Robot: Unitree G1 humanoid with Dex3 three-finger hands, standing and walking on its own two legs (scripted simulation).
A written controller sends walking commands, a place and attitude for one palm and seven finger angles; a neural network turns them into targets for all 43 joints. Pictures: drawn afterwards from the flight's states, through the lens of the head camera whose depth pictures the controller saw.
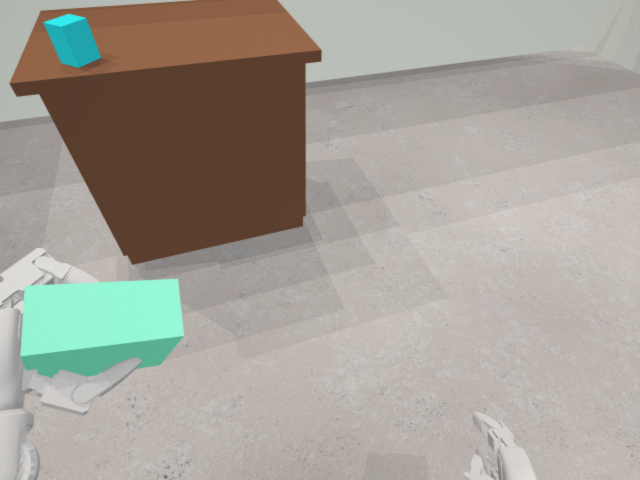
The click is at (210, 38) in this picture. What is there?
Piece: table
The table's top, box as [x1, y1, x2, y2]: [9, 0, 321, 96]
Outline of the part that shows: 321,50 277,0 191,0 42,10 40,11 9,83 16,95 19,96 320,61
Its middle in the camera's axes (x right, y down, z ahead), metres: -0.48 -0.66 +1.24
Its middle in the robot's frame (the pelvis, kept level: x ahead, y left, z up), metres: +1.35 +0.56 +0.01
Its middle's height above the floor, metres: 0.79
